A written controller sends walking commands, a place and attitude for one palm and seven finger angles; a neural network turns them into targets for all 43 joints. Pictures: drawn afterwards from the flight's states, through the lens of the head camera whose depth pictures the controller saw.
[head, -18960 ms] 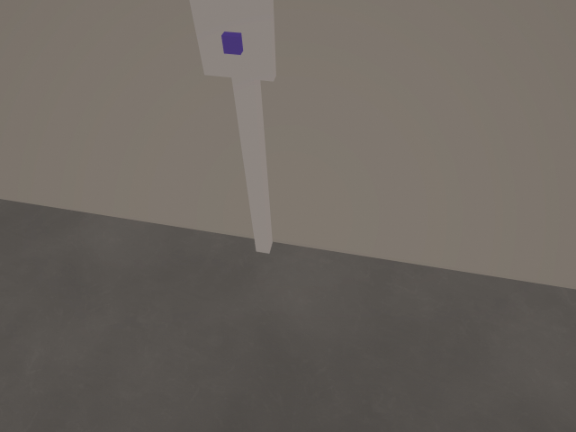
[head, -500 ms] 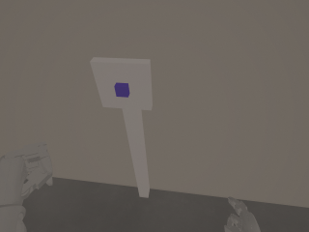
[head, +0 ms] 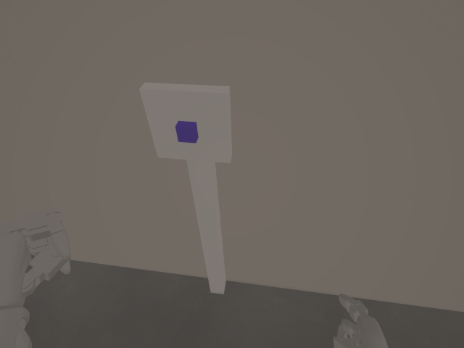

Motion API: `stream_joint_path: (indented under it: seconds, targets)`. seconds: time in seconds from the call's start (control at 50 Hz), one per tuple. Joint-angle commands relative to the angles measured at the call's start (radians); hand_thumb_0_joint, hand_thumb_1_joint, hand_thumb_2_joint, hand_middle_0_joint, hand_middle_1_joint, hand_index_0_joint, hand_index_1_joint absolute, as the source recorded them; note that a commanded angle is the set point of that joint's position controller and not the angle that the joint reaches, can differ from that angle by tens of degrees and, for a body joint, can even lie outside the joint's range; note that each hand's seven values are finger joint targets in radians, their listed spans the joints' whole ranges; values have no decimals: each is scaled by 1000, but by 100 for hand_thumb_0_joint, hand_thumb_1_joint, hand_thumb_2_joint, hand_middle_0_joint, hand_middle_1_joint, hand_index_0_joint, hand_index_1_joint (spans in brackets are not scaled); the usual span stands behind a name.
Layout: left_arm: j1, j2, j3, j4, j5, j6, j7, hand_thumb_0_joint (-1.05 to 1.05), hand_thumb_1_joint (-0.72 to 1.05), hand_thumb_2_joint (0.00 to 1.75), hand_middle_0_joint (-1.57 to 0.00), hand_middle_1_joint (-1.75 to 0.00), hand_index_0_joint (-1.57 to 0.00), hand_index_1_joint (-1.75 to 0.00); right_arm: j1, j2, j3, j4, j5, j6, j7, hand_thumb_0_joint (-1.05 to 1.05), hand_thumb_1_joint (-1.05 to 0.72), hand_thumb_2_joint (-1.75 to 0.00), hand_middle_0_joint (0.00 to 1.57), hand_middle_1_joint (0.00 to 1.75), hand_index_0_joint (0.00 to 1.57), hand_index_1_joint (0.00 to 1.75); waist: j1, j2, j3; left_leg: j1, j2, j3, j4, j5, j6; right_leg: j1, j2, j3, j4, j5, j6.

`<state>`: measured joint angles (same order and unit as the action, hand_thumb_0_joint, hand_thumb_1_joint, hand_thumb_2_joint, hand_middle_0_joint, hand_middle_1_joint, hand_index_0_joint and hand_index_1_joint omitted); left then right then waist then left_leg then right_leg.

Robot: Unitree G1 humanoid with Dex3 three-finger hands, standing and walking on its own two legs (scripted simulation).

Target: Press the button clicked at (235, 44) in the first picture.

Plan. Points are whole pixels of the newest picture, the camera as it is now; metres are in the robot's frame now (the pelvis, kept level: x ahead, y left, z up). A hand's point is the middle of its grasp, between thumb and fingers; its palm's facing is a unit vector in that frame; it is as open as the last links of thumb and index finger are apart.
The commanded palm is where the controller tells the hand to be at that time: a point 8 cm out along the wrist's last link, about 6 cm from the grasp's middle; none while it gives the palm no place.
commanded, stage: step back with the hand held close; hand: left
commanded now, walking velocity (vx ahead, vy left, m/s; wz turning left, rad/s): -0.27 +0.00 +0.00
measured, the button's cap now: (187, 131) +0.51 +0.16 +0.13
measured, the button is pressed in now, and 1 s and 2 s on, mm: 0 0 0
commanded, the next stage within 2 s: stop stepping back and stand still in 1.10 s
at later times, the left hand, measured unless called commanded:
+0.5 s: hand (29, 296) +0.13 +0.26 +0.16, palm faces +0.35 -0.81 -0.47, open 3.1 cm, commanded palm +0.07 +0.30 +0.17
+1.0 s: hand out of the picture +0.06 +0.28 +0.17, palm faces +0.38 -0.83 -0.41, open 3.1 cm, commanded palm -0.01 +0.31 +0.17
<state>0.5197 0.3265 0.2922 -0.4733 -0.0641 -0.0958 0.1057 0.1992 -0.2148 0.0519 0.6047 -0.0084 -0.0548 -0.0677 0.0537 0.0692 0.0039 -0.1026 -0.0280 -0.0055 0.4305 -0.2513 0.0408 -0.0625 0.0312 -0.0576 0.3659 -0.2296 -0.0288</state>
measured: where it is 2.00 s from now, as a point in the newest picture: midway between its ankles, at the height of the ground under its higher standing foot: outside the picture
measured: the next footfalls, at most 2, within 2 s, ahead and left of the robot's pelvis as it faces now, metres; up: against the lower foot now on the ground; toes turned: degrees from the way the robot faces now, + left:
right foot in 1.12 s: -0.29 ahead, -0.10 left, +0.00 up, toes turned -3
left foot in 1.42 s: -0.09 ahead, +0.12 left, +0.00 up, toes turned +0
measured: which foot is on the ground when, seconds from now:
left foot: down 0.00-1.00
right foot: down 0.00-0.76, up 0.78-1.00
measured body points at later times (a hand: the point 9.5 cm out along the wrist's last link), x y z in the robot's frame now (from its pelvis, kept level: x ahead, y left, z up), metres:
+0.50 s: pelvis -0.06 +0.02 -0.01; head -0.06 +0.02 +0.44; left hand +0.10 +0.30 +0.18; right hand +0.12 -0.22 -0.08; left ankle -0.01 +0.09 -0.74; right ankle -0.01 -0.10 -0.74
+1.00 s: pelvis -0.13 +0.03 +0.00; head -0.12 +0.08 +0.44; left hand +0.03 +0.32 +0.20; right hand +0.02 -0.19 -0.08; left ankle -0.01 +0.09 -0.74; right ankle -0.27 -0.12 -0.69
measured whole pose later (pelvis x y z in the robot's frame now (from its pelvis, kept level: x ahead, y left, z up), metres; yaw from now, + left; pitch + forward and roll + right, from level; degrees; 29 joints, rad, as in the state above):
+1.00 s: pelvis -0.13 +0.03 +0.00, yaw +0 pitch +5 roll -6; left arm 0.63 0.43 0.41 -0.66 -0.03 -0.26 0.16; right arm 0.24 -0.15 0.02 0.61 -0.03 -0.10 -0.05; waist -0.02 0.00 -0.08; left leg -0.49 0.01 -0.02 0.38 0.02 0.07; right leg -0.22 0.07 0.00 0.76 -0.52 0.00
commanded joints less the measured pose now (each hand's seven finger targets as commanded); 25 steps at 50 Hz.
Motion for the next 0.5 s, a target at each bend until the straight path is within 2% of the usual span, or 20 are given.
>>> stream_joint_path:
  seconds: [0.0,0.06,0.14,0.2,0.22,0.26,0.32,0.36,0.42,0.48]
  targets:
    - [-17,159,118,-153,7,-86,14,0,90,90,-130,-150,-130,-150,-129,-126,-68,-171,4,-12,-2,0,-90,-90,20,30,20,30,-39,-92,20,-73,59,-85,-10,181,10,-155,-123,131,-118,116,5]
    - [51,166,125,-217,6,-108,16,0,90,90,-130,-150,-130,-150,-119,-135,-80,-182,4,4,-1,0,-90,-90,20,30,20,30,-40,-22,-89,-71,74,-86,-6,308,7,-97,-123,97,-44,231,8]
    - [116,207,169,-284,-3,-112,28,0,90,90,-130,-150,-130,-150,-113,-133,-94,-205,14,26,-4,0,-90,-90,20,30,20,30,-41,-38,-206,-83,89,-85,20,440,1,-37,-120,81,33,371,19]
    - [135,226,194,-313,-8,-117,35,0,90,90,-130,-150,-130,-150,-109,-129,-103,-221,23,37,-9,0,-90,-90,20,30,20,30,-44,-68,-228,-111,95,-86,32,435,0,-36,-121,84,62,389,22]
    - [132,243,209,-324,-9,-119,38,0,90,90,-130,-150,-130,-150,-114,-133,-105,-220,22,38,-14,0,-90,-90,20,30,20,30,-44,-49,-229,-120,96,-86,32,428,1,-44,-121,86,65,388,23]
    - [145,229,199,-317,-7,-123,41,0,90,90,-130,-150,-130,-150,-106,-132,-106,-223,23,39,-16,0,-90,-90,20,30,20,30,-46,-31,-206,-147,106,-104,18,417,1,-60,-112,82,83,346,24]
    - [142,223,192,-309,-1,-128,42,0,90,90,-130,-150,-130,-150,-109,-141,-110,-221,20,32,-22,0,-90,-90,20,30,20,30,-45,12,-163,-210,126,-128,-22,341,14,-80,-88,79,101,247,30]
    - [138,210,182,-280,5,-129,44,0,90,90,-130,-150,-130,-150,-110,-141,-107,-222,19,29,-23,0,-90,-90,20,30,20,30,-44,4,-125,-294,144,-150,-58,240,25,-69,-80,84,128,167,29]
    - [105,215,184,-288,19,-142,44,0,90,90,-130,-150,-130,-150,-111,-153,-109,-226,17,13,-25,0,-90,-90,20,30,20,30,-45,11,-87,-431,158,-174,-100,-10,47,-34,-73,109,152,75,28]
    - [82,206,181,-291,37,-159,47,0,90,90,-130,-150,-130,-150,-92,-154,-108,-233,16,-1,-23,0,-90,-90,20,30,20,30,-54,-19,-56,-539,151,-187,-101,-266,61,-34,-86,147,138,-58,20]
